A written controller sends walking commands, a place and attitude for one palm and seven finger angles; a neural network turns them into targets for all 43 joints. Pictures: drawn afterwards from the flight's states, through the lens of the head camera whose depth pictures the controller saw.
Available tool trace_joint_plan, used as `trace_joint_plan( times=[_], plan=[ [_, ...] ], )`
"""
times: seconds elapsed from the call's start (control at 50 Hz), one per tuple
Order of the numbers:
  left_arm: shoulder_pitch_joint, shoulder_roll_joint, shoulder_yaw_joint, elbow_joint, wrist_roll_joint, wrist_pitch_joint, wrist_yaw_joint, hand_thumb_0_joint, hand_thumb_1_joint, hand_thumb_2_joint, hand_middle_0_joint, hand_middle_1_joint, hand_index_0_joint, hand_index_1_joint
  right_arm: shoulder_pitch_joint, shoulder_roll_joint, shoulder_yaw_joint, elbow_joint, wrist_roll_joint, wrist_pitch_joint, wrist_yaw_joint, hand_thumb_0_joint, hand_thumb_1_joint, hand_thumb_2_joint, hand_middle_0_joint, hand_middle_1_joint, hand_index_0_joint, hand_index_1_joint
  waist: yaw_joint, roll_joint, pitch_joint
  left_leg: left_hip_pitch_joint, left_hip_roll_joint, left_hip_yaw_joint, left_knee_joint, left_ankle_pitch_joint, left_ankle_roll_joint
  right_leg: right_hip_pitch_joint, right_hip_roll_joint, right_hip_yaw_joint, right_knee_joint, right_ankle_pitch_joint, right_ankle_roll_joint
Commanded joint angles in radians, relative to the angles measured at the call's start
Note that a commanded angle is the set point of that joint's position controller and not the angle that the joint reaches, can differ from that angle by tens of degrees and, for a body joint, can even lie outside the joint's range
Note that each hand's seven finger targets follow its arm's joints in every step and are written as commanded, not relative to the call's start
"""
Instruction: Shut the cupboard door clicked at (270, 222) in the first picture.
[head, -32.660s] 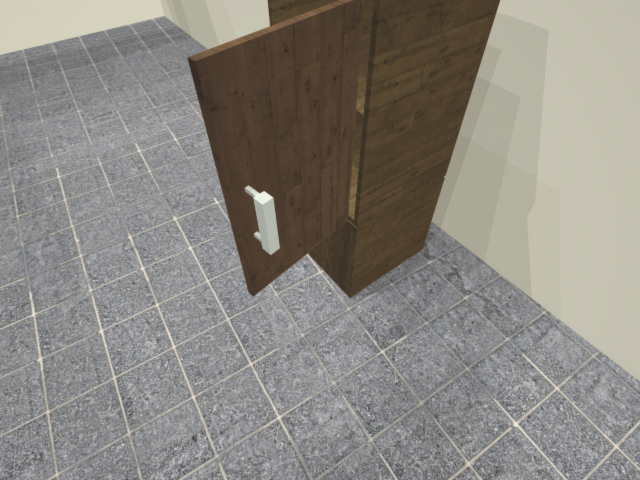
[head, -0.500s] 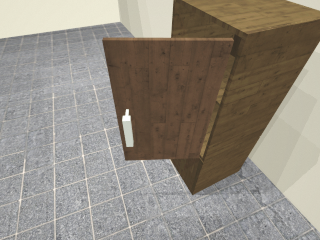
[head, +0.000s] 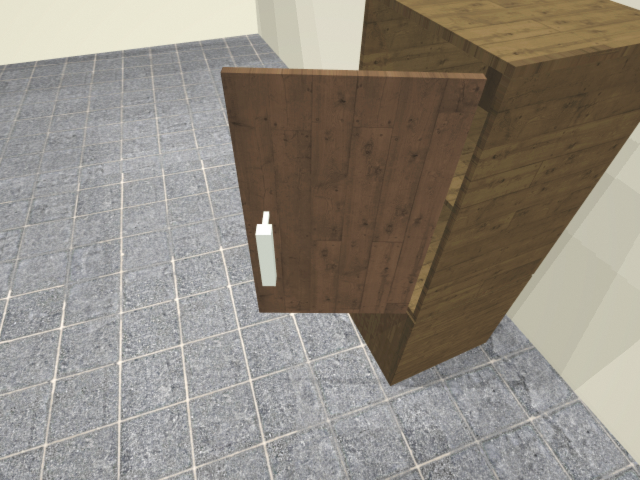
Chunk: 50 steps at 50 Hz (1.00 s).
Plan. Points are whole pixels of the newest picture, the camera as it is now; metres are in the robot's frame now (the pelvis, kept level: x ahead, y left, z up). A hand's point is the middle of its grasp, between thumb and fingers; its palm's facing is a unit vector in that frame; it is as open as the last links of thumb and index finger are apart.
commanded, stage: look again from close up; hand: left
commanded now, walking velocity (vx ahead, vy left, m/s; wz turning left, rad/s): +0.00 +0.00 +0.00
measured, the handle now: (267, 248) +0.53 +0.14 -0.08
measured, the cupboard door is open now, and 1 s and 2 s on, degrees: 67 67 67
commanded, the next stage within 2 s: shuffle to correct the standing spot in 0.48 s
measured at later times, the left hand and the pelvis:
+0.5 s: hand out of the picture +0.04 +0.15 -0.17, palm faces +0.01 -0.98 -0.20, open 7.3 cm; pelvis +0.02 -0.03 +0.00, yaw +0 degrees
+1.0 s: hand out of the picture +0.02 +0.11 -0.18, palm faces +0.08 -0.99 -0.15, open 7.3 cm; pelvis +0.07 -0.05 +0.00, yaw +2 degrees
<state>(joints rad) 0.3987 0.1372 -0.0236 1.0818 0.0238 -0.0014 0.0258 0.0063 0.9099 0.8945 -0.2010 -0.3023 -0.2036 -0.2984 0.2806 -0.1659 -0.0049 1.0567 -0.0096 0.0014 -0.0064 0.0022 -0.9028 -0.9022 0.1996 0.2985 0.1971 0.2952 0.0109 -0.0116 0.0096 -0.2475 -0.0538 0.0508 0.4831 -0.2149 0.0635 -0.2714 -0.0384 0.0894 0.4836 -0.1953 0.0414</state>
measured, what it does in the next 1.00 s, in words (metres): shifts its weight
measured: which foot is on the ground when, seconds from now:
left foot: down 0.00-1.00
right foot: down 0.00-1.00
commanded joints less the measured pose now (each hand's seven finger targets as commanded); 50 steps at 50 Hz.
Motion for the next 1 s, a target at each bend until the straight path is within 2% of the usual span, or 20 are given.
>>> trace_joint_plan(
  times=[0.0,0.04,0.22,0.34,0.48,0.52,0.56,0.58,0.62,0.66,0.7,0.74,0.8,0.82,0.86,0.9,0.92,0.96,0.98],
  plan=[
    [0.036,0.098,0.024,-0.035,-0.001,-0.020,0.012,0.000,0.900,0.900,-0.200,-0.300,-0.200,-0.300,0.031,-0.112,-0.025,-0.033,0.004,-0.026,-0.011,0.000,-0.900,-0.900,0.200,0.300,0.200,0.300,-0.010,0.012,0.079,-0.056,0.142,-0.169,-0.196,-0.210,-0.022,-0.022,-0.029,0.035,-0.081,-0.063,-0.064],
    [0.028,0.098,0.023,-0.036,-0.002,-0.021,0.013,0.000,0.900,0.900,-0.200,-0.300,-0.200,-0.300,0.031,-0.106,-0.023,-0.027,0.005,-0.026,-0.012,0.000,-0.900,-0.900,0.200,0.300,0.200,0.300,-0.011,-0.019,0.080,-0.053,0.136,-0.157,-0.180,-0.172,-0.023,-0.013,-0.035,0.039,-0.091,-0.049,-0.064],
    [-0.019,0.114,0.027,-0.047,-0.008,-0.027,0.016,0.000,0.900,0.900,-0.200,-0.300,-0.200,-0.300,0.031,-0.090,-0.016,-0.003,0.005,-0.032,-0.014,0.000,-0.900,-0.900,0.200,0.300,0.200,0.300,-0.013,-0.015,0.043,0.001,0.126,-0.120,-0.135,-0.016,-0.036,0.029,-0.046,0.048,-0.102,0.034,-0.066],
    [-0.039,0.120,0.027,-0.047,-0.011,-0.025,0.015,0.000,0.900,0.900,-0.200,-0.300,-0.200,-0.300,0.024,-0.091,-0.012,0.011,0.004,-0.030,-0.015,0.000,-0.900,-0.900,0.200,0.300,0.200,0.300,-0.012,-0.011,0.049,0.010,0.127,-0.110,-0.133,0.013,-0.042,0.035,-0.048,0.047,-0.111,0.050,-0.066],
    [-0.055,0.126,0.029,-0.049,-0.013,-0.026,0.016,0.000,0.900,0.900,-0.200,-0.300,-0.200,-0.300,0.023,-0.095,-0.010,0.024,0.003,-0.031,-0.015,0.000,-0.900,-0.900,0.200,0.300,0.200,0.300,-0.013,-0.004,0.022,0.039,0.134,-0.108,-0.134,0.059,-0.044,0.060,-0.048,0.041,-0.106,0.093,-0.064],
    [-0.053,0.128,0.029,-0.052,-0.011,-0.026,0.017,0.000,0.900,0.900,-0.200,-0.300,-0.200,-0.300,0.021,-0.092,-0.011,0.027,0.004,-0.029,-0.016,0.000,-0.900,-0.900,0.200,0.300,0.200,0.300,-0.011,-0.021,0.039,0.036,0.134,-0.107,-0.134,0.051,-0.044,0.057,-0.045,0.044,-0.115,0.089,-0.065],
    [-0.060,0.127,0.029,-0.050,-0.012,-0.024,0.016,0.000,0.900,0.900,-0.200,-0.300,-0.200,-0.300,0.018,-0.093,-0.010,0.029,0.003,-0.028,-0.016,0.000,-0.900,-0.900,0.200,0.300,0.200,0.300,-0.014,-0.002,0.050,0.030,0.134,-0.108,-0.143,0.038,-0.047,0.050,-0.044,0.046,-0.117,0.072,-0.065],
    [-0.054,0.122,0.027,-0.043,-0.012,-0.024,0.015,0.000,0.900,0.900,-0.200,-0.300,-0.200,-0.300,0.023,-0.091,-0.007,0.036,0.001,-0.027,-0.015,0.000,-0.900,-0.900,0.200,0.300,0.200,0.300,-0.015,-0.013,0.048,0.030,0.137,-0.115,-0.155,-0.005,-0.046,0.054,-0.040,0.034,-0.123,0.023,-0.063],
    [-0.042,0.119,0.032,-0.039,-0.007,-0.019,0.012,0.000,0.900,0.900,-0.200,-0.300,-0.200,-0.300,0.030,-0.095,-0.012,0.041,-0.003,-0.022,-0.013,0.000,-0.900,-0.900,0.200,0.300,0.200,0.300,-0.013,-0.017,0.068,0.005,0.143,-0.133,-0.171,-0.155,-0.039,0.046,-0.029,0.012,-0.113,-0.104,-0.064],
    [-0.032,0.115,0.037,-0.041,-0.003,-0.013,0.007,0.000,0.900,0.900,-0.200,-0.300,-0.200,-0.300,0.029,-0.106,-0.017,0.035,-0.008,-0.017,-0.011,0.000,-0.900,-0.900,0.200,0.300,0.200,0.300,-0.012,0.021,0.102,-0.039,0.155,-0.173,-0.206,-0.295,-0.027,0.015,-0.018,-0.010,-0.086,-0.202,-0.065],
    [-0.019,0.108,0.041,-0.043,0.001,-0.011,0.002,0.000,0.900,0.900,-0.200,-0.300,-0.200,-0.300,0.029,-0.118,-0.024,0.028,-0.012,-0.013,-0.011,0.000,-0.900,-0.900,0.200,0.300,0.200,0.300,-0.009,0.047,0.125,-0.074,0.177,-0.213,-0.242,-0.385,-0.009,0.002,-0.003,-0.044,-0.047,-0.228,-0.064],
    [0.005,0.101,0.044,-0.043,0.004,-0.014,-0.002,0.000,0.900,0.900,-0.200,-0.300,-0.200,-0.300,0.028,-0.118,-0.029,0.018,-0.011,-0.014,-0.012,0.000,-0.900,-0.900,0.200,0.300,0.200,0.300,-0.001,0.050,0.142,-0.096,0.186,-0.230,-0.239,-0.390,0.006,0.006,-0.001,-0.054,-0.032,-0.206,-0.068],
    [0.031,0.093,0.047,-0.037,0.001,-0.022,-0.005,0.000,0.900,0.900,-0.200,-0.300,-0.200,-0.300,0.042,-0.107,-0.031,0.013,-0.010,-0.023,-0.017,0.000,-0.900,-0.900,0.200,0.300,0.200,0.300,-0.004,0.034,0.119,-0.049,0.181,-0.203,-0.178,-0.269,0.007,0.003,-0.015,-0.037,-0.039,-0.138,-0.081],
    [0.038,0.094,0.048,-0.033,0.001,-0.024,-0.005,0.000,0.900,0.900,-0.200,-0.300,-0.200,-0.300,0.049,-0.097,-0.032,0.014,-0.008,-0.024,-0.020,0.000,-0.900,-0.900,0.200,0.300,0.200,0.300,-0.006,0.000,0.119,-0.041,0.176,-0.187,-0.150,-0.216,0.007,0.005,-0.017,-0.026,-0.048,-0.110,-0.086],
    [0.059,0.099,0.052,-0.028,-0.001,-0.025,-0.005,0.000,0.900,0.900,-0.200,-0.300,-0.200,-0.300,0.055,-0.087,-0.029,0.015,-0.008,-0.030,-0.025,0.000,-0.900,-0.900,0.200,0.300,0.200,0.300,-0.005,-0.029,0.099,-0.031,0.151,-0.135,-0.069,-0.105,-0.004,0.020,-0.037,0.009,-0.063,-0.057,-0.096],
    [0.078,0.103,0.055,-0.014,-0.006,-0.034,0.001,0.000,0.900,0.900,-0.200,-0.300,-0.200,-0.300,0.057,-0.055,-0.016,0.018,-0.006,-0.037,-0.029,0.000,-0.900,-0.900,0.200,0.300,0.200,0.300,-0.004,-0.074,0.049,-0.023,0.105,-0.062,0.029,0.027,-0.028,0.087,-0.073,0.057,-0.076,0.142,-0.108],
    [0.087,0.106,0.053,-0.007,-0.009,-0.038,0.006,0.000,0.900,0.900,-0.200,-0.300,-0.200,-0.300,0.059,-0.035,-0.010,0.020,-0.003,-0.038,-0.031,0.000,-0.900,-0.900,0.200,0.300,0.200,0.300,-0.008,-0.095,0.046,-0.026,0.093,-0.041,0.041,0.054,-0.039,0.114,-0.091,0.065,-0.074,0.307,-0.110],
    [0.080,0.101,0.045,0.000,-0.016,-0.046,0.016,0.000,0.900,0.900,-0.200,-0.300,-0.200,-0.300,0.069,-0.030,-0.003,0.036,0.003,-0.037,-0.037,0.000,-0.900,-0.900,0.200,0.300,0.200,0.300,-0.022,-0.061,0.002,0.036,0.107,-0.051,0.013,0.178,-0.055,0.154,-0.093,0.035,-0.022,0.652,-0.096],
    [0.075,0.103,0.042,-0.002,-0.019,-0.048,0.020,0.000,0.900,0.900,-0.200,-0.300,-0.200,-0.300,0.072,-0.038,-0.005,0.042,0.006,-0.037,-0.041,0.000,-0.900,-0.900,0.200,0.300,0.200,0.300,-0.020,-0.035,-0.020,0.064,0.117,-0.056,0.004,0.263,-0.058,0.172,-0.089,0.019,-0.009,0.724,-0.086]
  ],
)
